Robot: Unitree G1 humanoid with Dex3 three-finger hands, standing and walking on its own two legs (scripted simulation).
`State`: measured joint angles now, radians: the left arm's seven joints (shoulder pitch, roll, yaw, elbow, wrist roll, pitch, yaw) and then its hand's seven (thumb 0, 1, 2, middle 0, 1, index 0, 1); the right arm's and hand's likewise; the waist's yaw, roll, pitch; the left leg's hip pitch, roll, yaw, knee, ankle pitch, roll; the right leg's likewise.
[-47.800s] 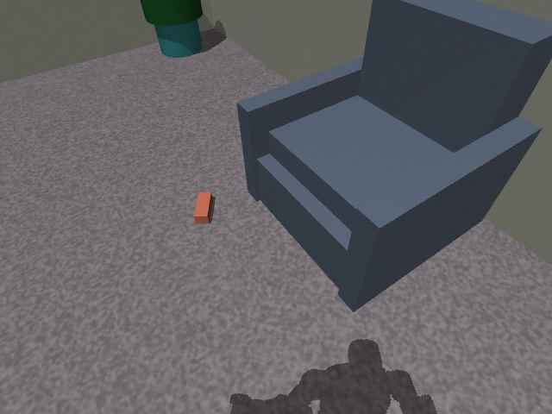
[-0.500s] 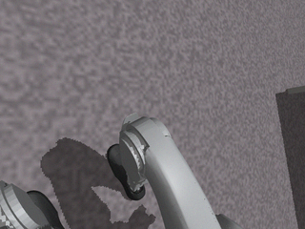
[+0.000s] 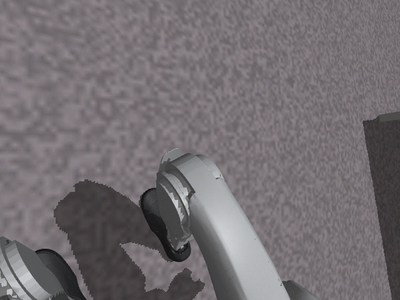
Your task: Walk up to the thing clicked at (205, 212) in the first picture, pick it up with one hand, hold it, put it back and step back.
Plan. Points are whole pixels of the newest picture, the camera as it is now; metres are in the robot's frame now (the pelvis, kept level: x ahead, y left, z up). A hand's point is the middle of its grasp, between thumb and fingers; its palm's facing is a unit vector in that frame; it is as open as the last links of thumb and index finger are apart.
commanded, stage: close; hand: left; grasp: from above
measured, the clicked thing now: out of the picture +0.48 +0.35 -0.30
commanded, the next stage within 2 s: settle in 0.40 s
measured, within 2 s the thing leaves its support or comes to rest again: leaves its support in 0.80 s
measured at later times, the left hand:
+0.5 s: hand out of the picture +0.46 +0.34 -0.26, palm faces -0.26 -0.35 -0.90, open 9.5 cm
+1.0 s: hand out of the picture +0.48 +0.36 -0.21, palm faces -0.19 -0.35 -0.92, open 9.1 cm
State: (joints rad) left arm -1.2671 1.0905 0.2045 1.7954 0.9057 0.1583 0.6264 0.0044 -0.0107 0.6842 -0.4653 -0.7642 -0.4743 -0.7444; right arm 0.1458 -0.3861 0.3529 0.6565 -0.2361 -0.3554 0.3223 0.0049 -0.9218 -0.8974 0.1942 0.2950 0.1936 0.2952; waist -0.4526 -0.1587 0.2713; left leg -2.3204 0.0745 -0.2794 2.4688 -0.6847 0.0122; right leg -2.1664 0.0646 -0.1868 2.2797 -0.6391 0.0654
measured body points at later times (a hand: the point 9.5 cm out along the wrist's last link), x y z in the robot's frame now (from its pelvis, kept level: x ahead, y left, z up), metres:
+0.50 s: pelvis +0.00 +0.00 +0.00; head +0.30 +0.11 +0.30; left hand +0.47 +0.36 -0.21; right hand +0.01 -0.24 -0.04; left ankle +0.07 +0.13 -0.29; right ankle +0.13 -0.12 -0.29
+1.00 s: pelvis +0.01 +0.00 +0.01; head +0.29 +0.12 +0.33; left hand +0.48 +0.38 -0.16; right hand +0.03 -0.25 -0.05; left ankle +0.07 +0.13 -0.29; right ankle +0.13 -0.12 -0.29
